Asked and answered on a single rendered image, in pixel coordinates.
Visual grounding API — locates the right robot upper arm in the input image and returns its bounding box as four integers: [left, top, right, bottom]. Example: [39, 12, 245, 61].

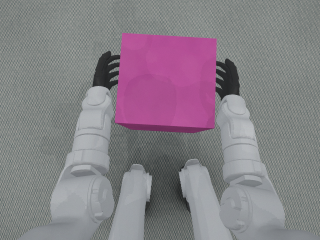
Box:
[219, 184, 320, 240]

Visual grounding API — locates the robot left thigh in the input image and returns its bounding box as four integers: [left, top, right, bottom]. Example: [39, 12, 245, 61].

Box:
[108, 169, 152, 240]

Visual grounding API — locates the left robot upper arm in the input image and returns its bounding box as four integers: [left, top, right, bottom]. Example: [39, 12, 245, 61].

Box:
[17, 174, 115, 240]

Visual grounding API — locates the robot right hand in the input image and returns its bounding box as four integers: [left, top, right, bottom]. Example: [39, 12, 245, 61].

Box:
[215, 58, 240, 101]

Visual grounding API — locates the robot left hand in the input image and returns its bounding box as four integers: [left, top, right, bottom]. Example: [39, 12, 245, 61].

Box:
[92, 51, 121, 91]

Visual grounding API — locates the left robot forearm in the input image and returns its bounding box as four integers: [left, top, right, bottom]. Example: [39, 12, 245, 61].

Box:
[50, 86, 114, 217]

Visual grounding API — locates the right robot forearm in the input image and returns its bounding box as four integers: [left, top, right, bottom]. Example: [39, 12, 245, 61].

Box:
[216, 94, 285, 217]

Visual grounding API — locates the right robot shin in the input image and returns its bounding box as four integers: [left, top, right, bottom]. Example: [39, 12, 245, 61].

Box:
[183, 159, 211, 202]

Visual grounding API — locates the carton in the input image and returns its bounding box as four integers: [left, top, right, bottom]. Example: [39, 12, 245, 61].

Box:
[115, 33, 217, 133]

